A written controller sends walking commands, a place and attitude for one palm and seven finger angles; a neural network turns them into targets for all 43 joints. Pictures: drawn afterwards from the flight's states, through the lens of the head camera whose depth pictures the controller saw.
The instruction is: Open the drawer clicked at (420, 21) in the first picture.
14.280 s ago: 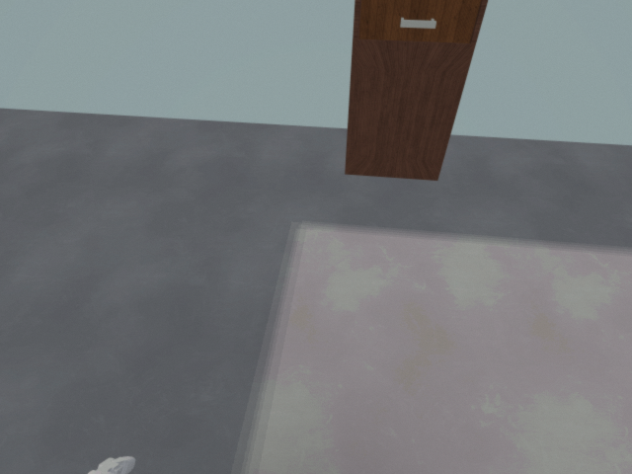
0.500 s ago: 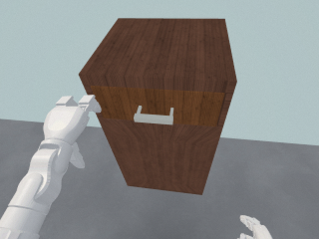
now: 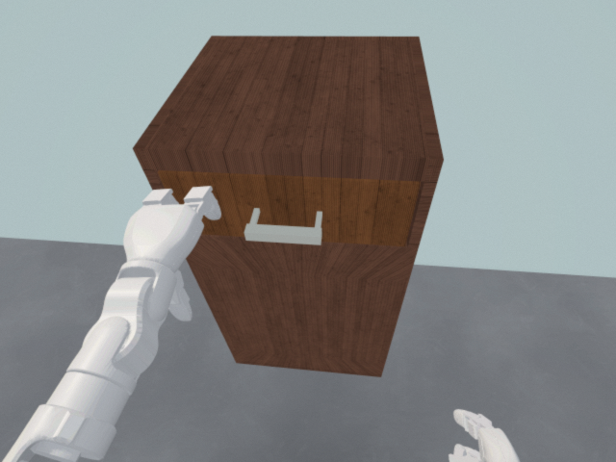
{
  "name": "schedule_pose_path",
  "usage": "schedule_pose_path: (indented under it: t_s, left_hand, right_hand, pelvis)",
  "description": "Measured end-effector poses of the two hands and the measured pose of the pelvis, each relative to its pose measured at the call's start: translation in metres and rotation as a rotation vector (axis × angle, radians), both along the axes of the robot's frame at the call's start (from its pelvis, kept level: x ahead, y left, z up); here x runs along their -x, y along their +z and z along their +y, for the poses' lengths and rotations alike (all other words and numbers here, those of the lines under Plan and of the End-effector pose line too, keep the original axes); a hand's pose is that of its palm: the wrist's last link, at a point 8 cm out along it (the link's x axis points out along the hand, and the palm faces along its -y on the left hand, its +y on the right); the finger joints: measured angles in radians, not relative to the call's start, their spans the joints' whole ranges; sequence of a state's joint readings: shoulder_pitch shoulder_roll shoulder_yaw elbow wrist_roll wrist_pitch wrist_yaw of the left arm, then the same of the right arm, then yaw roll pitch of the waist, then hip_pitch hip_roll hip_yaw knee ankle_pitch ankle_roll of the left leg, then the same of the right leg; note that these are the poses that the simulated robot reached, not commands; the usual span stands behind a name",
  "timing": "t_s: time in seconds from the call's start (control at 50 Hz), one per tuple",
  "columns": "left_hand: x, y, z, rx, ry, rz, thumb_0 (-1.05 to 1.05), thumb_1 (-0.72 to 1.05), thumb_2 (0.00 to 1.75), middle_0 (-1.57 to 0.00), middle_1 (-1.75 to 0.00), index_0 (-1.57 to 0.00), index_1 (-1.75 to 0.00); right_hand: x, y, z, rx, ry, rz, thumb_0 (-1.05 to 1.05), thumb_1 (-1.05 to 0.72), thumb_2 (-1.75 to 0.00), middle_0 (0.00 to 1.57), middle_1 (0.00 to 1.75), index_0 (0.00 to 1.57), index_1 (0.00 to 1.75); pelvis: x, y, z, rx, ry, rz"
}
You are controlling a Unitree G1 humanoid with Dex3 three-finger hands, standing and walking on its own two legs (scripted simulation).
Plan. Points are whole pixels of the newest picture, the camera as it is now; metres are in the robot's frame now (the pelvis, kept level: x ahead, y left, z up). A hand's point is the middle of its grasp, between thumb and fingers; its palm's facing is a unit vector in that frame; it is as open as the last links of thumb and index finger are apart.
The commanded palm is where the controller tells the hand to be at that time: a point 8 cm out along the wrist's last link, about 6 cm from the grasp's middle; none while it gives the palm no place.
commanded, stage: move the hooked fingers above the handle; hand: left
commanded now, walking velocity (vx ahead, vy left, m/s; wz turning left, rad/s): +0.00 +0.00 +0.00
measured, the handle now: (285, 224) +0.49 +0.11 -0.01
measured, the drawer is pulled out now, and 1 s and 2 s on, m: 0.00 0.00 0.00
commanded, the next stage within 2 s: none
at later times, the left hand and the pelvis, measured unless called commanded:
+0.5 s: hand (240, 244) +0.39 +0.15 +0.06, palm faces -0.01 -0.10 -1.00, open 13.8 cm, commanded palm +0.37 +0.16 +0.13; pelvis +0.03 -0.03 +0.00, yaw +0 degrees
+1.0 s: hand (293, 236) +0.42 +0.08 +0.04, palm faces -0.05 -0.08 -1.00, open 13.8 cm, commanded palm +0.42 +0.10 +0.11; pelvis +0.04 -0.06 -0.01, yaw +0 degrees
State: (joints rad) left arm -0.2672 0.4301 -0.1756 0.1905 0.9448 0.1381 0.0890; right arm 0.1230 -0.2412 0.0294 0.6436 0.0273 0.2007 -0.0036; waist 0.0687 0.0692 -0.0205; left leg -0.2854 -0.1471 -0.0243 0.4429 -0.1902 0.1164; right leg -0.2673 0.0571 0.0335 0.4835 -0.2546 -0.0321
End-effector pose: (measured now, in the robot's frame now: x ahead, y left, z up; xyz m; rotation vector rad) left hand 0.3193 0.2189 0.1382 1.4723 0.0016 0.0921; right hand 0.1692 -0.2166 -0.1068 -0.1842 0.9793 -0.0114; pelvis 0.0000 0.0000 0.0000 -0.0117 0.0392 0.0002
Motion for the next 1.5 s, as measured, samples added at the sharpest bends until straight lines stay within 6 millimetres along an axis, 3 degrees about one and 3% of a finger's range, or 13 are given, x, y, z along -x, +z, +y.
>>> schedule_pose_path:
  t_s: [0.08, 0.2, 0.4, 0.52, 0.62, 0.76, 0.86, 0.96, 1.08, 1.32, 1.5]
  left_hand:
    - [-0.005, -0.01, -0.016, 0.006, -0.048, 0.04, 0.0, -0.49, 0.3, -0.31, -1.2, -0.32, -1.2]
    - [-0.014, -0.008, -0.047, 0.008, -0.156, -0.01, 0.0, -0.49, 0.3, -0.32, -1.2, -0.32, -1.2]
    - [-0.042, -0.01, -0.042, -0.009, 0.02, -0.012, 0.0, -0.49, 0.3, -0.31, -1.2, -0.32, -1.2]
    - [-0.048, -0.026, -0.068, 0.003, -0.038, 0.076, 0.0, -0.49, 0.3, -0.31, -1.2, -0.32, -1.2]
    - [-0.059, -0.027, -0.089, -0.003, -0.122, 0.044, 0.0, -0.49, 0.3, -0.32, -1.2, -0.32, -1.2]
    - [-0.08, -0.019, -0.087, -0.035, -0.03, -0.014, 0.0, -0.49, 0.3, -0.32, -1.2, -0.32, -1.2]
    - [-0.087, -0.029, -0.092, -0.028, 0.023, 0.064, 0.0, -0.49, 0.3, -0.31, -1.2, -0.32, -1.2]
    - [-0.087, -0.042, -0.118, -0.01, -0.077, 0.116, 0.0, -0.49, 0.3, -0.31, -1.2, -0.32, -1.2]
    - [-0.094, -0.038, -0.148, -0.031, -0.187, 0.018, 0.0, -0.49, 0.3, -0.32, -1.2, -0.32, -1.2]
    - [-0.106, -0.023, -0.15, -0.045, -0.04, 0.016, 0.0, -0.49, 0.3, -0.36, -1.24, -0.36, -1.25]
    - [-0.097, -0.041, -0.11, -0.065, 0.021, 0.151, 0.0, -0.49, 0.3, -0.32, -1.21, -0.34, -1.22]
  right_hand:
    - [0.002, -0.003, -0.01, 0.014, -0.014, 0.018, 0.01, -0.91, -0.89, 0.2, 0.3, 0.2, 0.3]
    - [-0.002, -0.008, -0.022, 0.023, -0.037, 0.031, 0.01, -0.91, -0.89, 0.2, 0.3, 0.2, 0.3]
    - [-0.014, -0.01, -0.034, -0.015, -0.06, 0.034, 0.01, -0.91, -0.89, 0.2, 0.3, 0.2, 0.3]
    - [-0.023, -0.009, -0.048, 0.008, -0.063, 0.024, 0.01, -0.91, -0.89, 0.2, 0.3, 0.2, 0.3]
    - [-0.027, -0.009, -0.06, 0.03, -0.083, 0.016, 0.01, -0.91, -0.89, 0.2, 0.3, 0.2, 0.3]
    - [-0.02, -0.016, -0.074, 0.016, -0.117, 0.043, 0.01, -0.91, -0.89, 0.19, 0.3, 0.2, 0.3]
    - [-0.011, -0.021, -0.081, 0.011, -0.132, 0.081, 0.01, -0.91, -0.89, 0.19, 0.3, 0.2, 0.3]
    - [-0.003, -0.022, -0.089, 0.033, -0.142, 0.098, 0.01, -0.91, -0.89, 0.2, 0.3, 0.2, 0.3]
    - [0.007, -0.027, -0.095, 0.044, -0.168, 0.099, 0.01, -0.91, -0.89, 0.19, 0.3, 0.2, 0.3]
    - [0.035, -0.029, -0.092, 0.003, -0.225, 0.136, 0.01, -0.91, -0.89, 0.2, 0.3, 0.2, 0.3]
    - [0.044, -0.02, -0.114, 0.064, -0.245, 0.11, 0.01, -0.91, -0.89, 0.2, 0.3, 0.2, 0.3]
  pelvis:
    - [-0.007, -0.001, -0.003, 0.0, 0.005, 0.009]
    - [-0.015, -0.002, -0.008, -0.005, -0.001, 0.022]
    - [-0.027, -0.003, -0.025, -0.017, -0.011, 0.051]
    - [-0.032, -0.005, -0.034, -0.02, 0.0, 0.059]
    - [-0.035, -0.007, -0.043, -0.026, -0.01, 0.074]
    - [-0.039, -0.009, -0.052, -0.035, -0.02, 0.101]
    - [-0.041, -0.009, -0.057, -0.04, -0.014, 0.11]
    - [-0.039, -0.01, -0.062, -0.041, -0.006, 0.116]
    - [-0.034, -0.013, -0.063, -0.046, -0.015, 0.133]
    - [-0.027, -0.008, -0.07, -0.06, -0.052, 0.114]
    - [-0.02, -0.007, -0.076, -0.052, -0.038, 0.109]
